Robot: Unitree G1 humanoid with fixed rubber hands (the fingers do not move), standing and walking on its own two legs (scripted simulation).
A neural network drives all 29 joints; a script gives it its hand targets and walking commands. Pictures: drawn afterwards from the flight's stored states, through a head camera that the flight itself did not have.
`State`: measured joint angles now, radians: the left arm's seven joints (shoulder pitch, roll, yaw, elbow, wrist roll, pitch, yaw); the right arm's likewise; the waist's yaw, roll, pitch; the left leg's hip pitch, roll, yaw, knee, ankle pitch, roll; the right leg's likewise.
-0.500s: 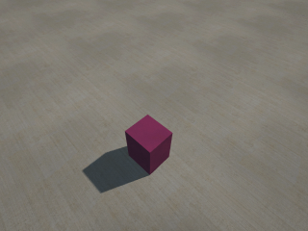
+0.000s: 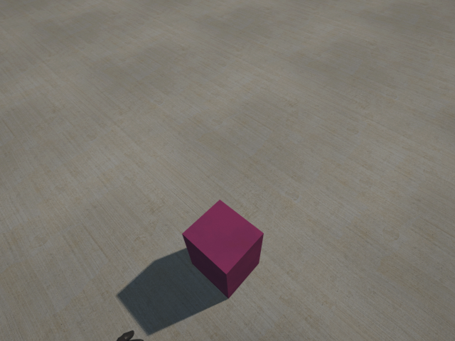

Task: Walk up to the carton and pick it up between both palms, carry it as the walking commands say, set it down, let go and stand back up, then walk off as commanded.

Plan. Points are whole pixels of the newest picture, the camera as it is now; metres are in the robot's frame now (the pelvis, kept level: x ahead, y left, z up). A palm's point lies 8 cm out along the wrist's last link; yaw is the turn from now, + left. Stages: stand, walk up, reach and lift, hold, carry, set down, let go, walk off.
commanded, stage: walk up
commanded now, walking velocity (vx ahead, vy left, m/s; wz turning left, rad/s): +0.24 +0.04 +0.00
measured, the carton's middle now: (224, 250) +0.56 +0.03 -0.61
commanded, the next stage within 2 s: none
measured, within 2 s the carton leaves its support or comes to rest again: neither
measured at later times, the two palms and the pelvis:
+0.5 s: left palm out of the picture +0.12 +0.31 -0.14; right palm (332, 325) +0.19 -0.19 -0.14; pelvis +0.07 +0.05 -0.01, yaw +0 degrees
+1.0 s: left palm out of the picture +0.13 +0.29 -0.13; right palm out of the picture +0.01 -0.18 -0.12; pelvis +0.03 +0.06 +0.02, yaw -1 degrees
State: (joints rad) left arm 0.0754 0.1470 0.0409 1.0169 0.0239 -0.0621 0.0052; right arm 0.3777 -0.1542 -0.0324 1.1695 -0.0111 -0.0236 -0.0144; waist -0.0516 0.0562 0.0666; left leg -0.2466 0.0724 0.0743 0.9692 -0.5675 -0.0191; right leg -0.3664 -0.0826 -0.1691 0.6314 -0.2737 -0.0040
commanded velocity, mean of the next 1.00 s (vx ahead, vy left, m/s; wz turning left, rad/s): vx -0.08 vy -0.02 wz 0.00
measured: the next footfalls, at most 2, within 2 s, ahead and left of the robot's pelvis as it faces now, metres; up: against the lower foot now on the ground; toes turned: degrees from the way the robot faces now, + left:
left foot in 0.20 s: +0.14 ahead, +0.17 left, +0.00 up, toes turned +7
right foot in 0.46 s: +0.09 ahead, -0.07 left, +0.00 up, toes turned -7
